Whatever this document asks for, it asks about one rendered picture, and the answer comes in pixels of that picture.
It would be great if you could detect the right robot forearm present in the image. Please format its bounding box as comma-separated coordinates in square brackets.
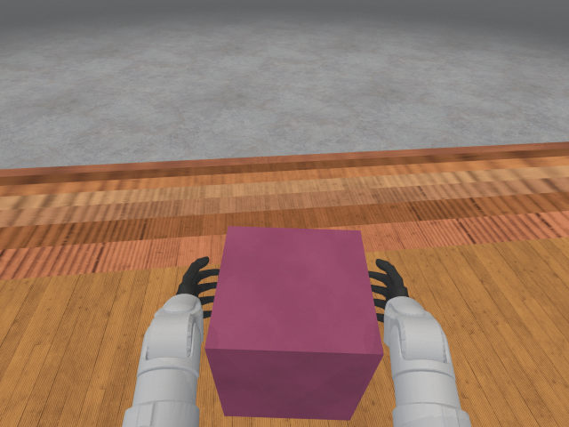
[383, 296, 471, 427]

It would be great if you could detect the carton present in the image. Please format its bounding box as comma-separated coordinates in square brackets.
[204, 226, 384, 421]

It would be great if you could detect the right robot hand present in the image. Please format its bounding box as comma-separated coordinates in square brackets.
[368, 259, 409, 323]

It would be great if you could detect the left robot forearm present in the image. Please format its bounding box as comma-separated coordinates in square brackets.
[122, 294, 204, 427]

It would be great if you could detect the left robot hand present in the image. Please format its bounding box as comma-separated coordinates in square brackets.
[176, 256, 220, 318]

